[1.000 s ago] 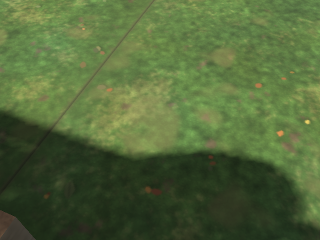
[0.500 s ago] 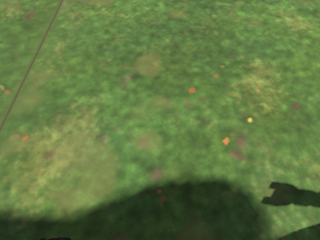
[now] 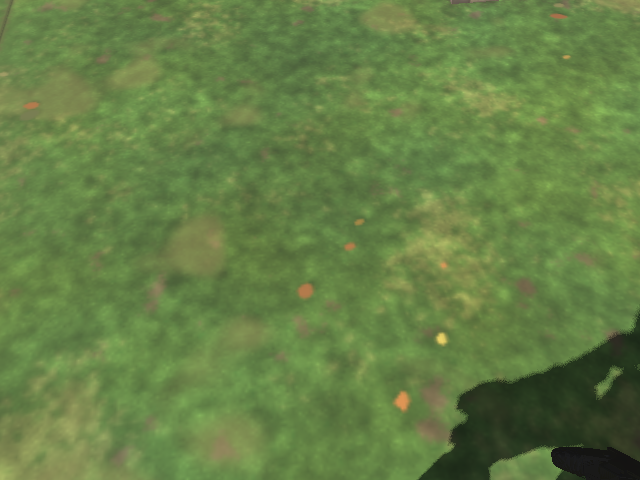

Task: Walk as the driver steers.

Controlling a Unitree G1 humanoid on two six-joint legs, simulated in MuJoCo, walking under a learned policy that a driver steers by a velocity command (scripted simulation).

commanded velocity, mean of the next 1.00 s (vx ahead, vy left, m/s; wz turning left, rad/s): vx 0.12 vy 0.00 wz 0.29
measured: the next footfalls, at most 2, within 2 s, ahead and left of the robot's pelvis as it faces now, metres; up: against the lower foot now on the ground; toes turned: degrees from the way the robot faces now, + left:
right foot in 0.38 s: +0.34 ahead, -0.14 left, +0.00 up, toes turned +3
left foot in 0.80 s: +0.22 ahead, +0.12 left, +0.00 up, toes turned +18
